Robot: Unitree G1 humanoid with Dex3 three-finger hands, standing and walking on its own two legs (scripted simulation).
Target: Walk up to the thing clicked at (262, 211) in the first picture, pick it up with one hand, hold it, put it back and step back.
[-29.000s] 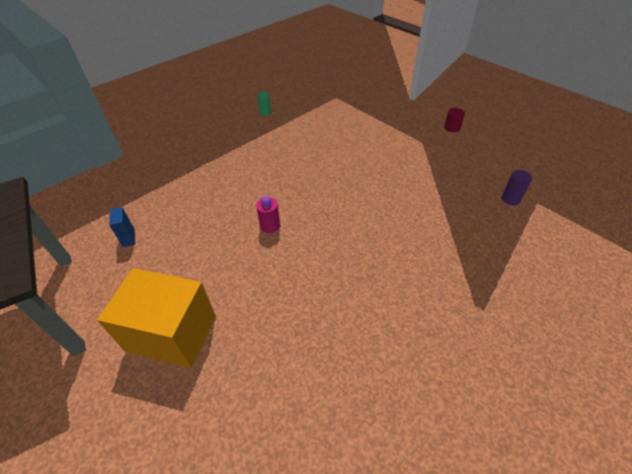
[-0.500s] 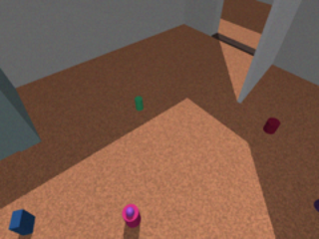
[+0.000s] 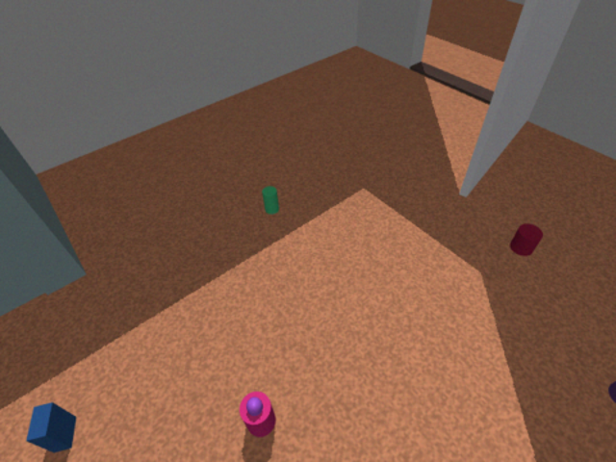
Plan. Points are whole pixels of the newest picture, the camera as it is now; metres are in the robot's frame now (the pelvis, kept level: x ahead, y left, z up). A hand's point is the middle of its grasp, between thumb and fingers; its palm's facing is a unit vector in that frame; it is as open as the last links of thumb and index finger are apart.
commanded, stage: stand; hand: left
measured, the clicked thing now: (257, 412) +0.39 +0.21 -0.70
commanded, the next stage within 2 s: step back in 1.20 s
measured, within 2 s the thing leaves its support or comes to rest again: neither
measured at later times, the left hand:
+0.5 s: hand out of the picture +0.09 +0.24 -0.16, palm faces -0.02 -0.94 -0.34, open 7.3 cm
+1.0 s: hand out of the picture +0.11 +0.25 -0.15, palm faces -0.02 -0.94 -0.34, open 7.3 cm
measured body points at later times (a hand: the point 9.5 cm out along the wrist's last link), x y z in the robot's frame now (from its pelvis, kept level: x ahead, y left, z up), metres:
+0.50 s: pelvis +0.02 +0.00 +0.00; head +0.03 -0.01 +0.45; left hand +0.10 +0.29 -0.13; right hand +0.08 -0.30 -0.14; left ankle +0.03 +0.12 -0.75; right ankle +0.03 -0.12 -0.75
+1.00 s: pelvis +0.03 +0.00 +0.00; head +0.04 +0.00 +0.45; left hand +0.11 +0.29 -0.13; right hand +0.10 -0.30 -0.13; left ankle +0.03 +0.12 -0.75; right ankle +0.03 -0.12 -0.75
